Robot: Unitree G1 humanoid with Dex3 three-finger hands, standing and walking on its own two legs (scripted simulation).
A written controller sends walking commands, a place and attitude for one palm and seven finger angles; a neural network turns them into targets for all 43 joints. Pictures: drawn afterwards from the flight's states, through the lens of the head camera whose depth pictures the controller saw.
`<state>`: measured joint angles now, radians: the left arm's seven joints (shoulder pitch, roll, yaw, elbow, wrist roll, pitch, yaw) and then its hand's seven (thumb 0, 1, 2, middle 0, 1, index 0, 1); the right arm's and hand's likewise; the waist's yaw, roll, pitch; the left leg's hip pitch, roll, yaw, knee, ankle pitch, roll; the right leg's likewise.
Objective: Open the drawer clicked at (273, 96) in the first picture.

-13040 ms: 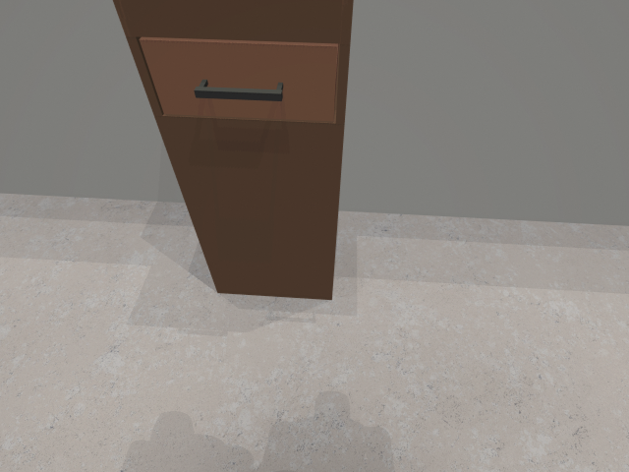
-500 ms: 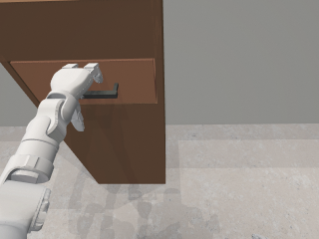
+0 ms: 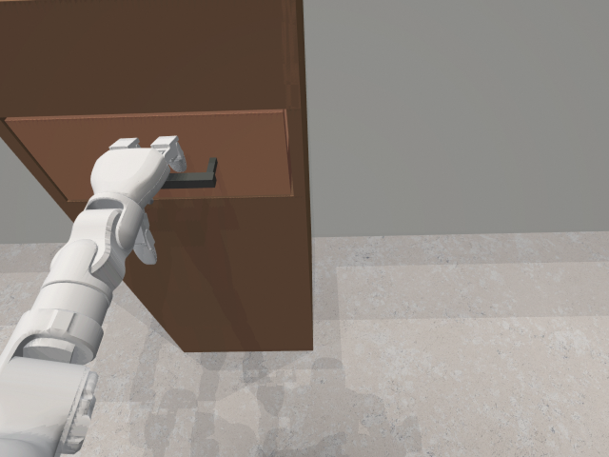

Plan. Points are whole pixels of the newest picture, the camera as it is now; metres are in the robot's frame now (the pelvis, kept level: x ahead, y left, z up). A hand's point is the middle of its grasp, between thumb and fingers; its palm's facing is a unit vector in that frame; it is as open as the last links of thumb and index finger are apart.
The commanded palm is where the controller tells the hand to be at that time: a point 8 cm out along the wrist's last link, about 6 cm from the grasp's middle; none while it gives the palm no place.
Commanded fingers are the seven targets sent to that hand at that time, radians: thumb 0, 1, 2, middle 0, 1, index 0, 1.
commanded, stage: lower the fingers behind the handle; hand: left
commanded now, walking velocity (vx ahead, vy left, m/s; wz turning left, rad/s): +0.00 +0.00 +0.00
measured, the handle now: (158, 173) +0.49 +0.24 +0.09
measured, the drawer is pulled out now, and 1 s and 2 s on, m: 0.00 0.00 0.01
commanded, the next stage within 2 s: close the thumb around the handle in 0.78 s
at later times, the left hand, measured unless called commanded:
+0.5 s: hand (151, 212) +0.43 +0.24 +0.07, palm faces -0.03 -0.03 -1.00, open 13.9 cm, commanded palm +0.42 +0.25 +0.13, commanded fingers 0.00 -0.50 0.30 -0.30 -1.20 -0.30 -1.20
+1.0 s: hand (155, 210) +0.44 +0.24 +0.07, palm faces -0.03 -0.03 -1.00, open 13.5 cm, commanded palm +0.41 +0.24 +0.13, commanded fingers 0.00 -0.11 0.47 -0.33 -1.24 -0.33 -1.24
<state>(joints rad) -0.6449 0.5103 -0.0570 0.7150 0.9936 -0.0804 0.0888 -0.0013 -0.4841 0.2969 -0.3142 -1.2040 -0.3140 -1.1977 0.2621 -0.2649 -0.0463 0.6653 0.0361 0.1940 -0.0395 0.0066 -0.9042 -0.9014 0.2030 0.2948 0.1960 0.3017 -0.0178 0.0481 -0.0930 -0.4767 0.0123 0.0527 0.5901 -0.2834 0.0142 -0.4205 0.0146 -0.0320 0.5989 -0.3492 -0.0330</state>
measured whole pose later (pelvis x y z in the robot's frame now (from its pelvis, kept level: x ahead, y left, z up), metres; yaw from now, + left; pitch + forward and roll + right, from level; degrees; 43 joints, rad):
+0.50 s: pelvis +0.00 +0.00 -0.01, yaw +0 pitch +12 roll +0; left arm -0.65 0.52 -0.04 0.80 1.03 -0.11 0.16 0.00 -0.48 0.30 -0.30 -1.20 -0.31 -1.20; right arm 0.29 -0.26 -0.06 0.67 0.03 0.18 -0.05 0.01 -0.90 -0.90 0.20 0.29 0.20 0.30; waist -0.04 0.04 -0.11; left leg -0.55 0.02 0.05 0.65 -0.30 0.02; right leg -0.49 0.02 -0.03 0.64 -0.36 -0.03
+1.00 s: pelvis +0.00 +0.01 +0.00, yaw -1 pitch +12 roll +0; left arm -0.65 0.49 -0.05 0.81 1.03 -0.07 0.16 0.00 -0.43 0.32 -0.31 -1.21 -0.32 -1.20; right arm 0.29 -0.25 -0.05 0.66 0.03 0.19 -0.04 0.01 -0.90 -0.90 0.20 0.29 0.20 0.30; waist -0.04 0.05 -0.11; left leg -0.54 0.02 0.06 0.64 -0.31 0.02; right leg -0.48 0.02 -0.02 0.64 -0.36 -0.02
